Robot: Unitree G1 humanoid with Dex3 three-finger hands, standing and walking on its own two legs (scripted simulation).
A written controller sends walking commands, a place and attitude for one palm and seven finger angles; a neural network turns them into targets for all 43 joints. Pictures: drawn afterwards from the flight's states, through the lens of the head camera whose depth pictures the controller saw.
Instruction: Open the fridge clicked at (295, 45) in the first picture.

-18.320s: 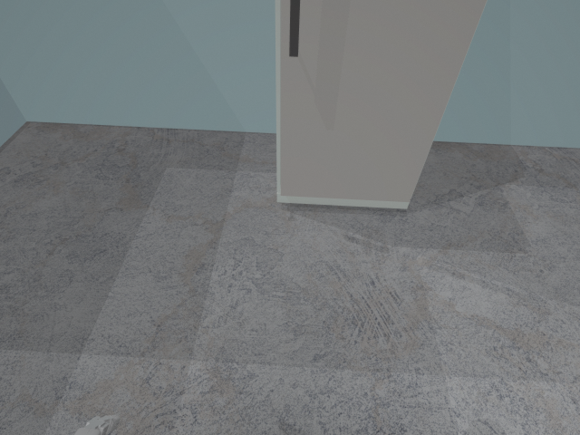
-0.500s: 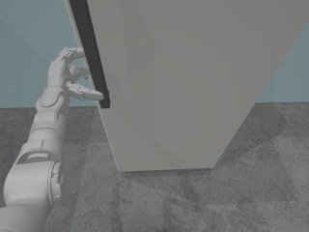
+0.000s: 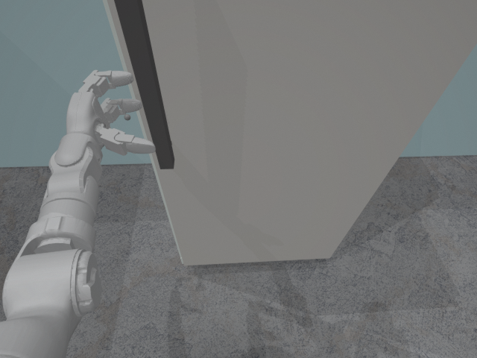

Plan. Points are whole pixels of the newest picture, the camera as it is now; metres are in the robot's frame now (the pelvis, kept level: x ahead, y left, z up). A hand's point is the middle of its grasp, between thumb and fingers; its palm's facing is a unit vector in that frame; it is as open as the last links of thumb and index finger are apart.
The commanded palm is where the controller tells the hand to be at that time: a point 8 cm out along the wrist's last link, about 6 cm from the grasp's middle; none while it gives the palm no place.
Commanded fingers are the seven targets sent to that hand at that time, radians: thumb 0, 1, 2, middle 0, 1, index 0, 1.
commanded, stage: move the hooked fingers beside the handle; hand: left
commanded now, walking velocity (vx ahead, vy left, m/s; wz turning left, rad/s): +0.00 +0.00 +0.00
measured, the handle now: (142, 41) +0.51 +0.15 +0.26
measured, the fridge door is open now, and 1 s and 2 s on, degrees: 0 0 0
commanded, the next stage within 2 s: feel for the door with the fingertips in 1.32 s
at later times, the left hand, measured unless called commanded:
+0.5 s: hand (123, 116) +0.46 +0.19 +0.16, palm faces +0.04 -1.00 +0.03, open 14.0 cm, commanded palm +0.43 +0.25 +0.16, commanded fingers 0.00 -0.50 0.30 -0.30 -1.20 -0.30 -1.20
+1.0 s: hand (116, 122) +0.45 +0.20 +0.16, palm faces +0.05 -1.00 +0.02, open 14.0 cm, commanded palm +0.42 +0.25 +0.16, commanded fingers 0.00 -0.50 0.30 -0.30 -1.20 -0.30 -1.20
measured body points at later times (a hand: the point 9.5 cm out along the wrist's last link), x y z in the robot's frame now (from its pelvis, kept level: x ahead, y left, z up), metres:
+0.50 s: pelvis +0.00 +0.00 +0.00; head +0.04 +0.00 +0.45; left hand +0.46 +0.24 +0.16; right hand +0.06 -0.27 -0.11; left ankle +0.01 +0.09 -0.73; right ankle -0.01 -0.12 -0.73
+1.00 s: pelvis +0.00 -0.01 +0.00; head +0.03 -0.01 +0.45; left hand +0.44 +0.25 +0.16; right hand +0.08 -0.28 -0.11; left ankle +0.01 +0.09 -0.73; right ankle -0.01 -0.12 -0.73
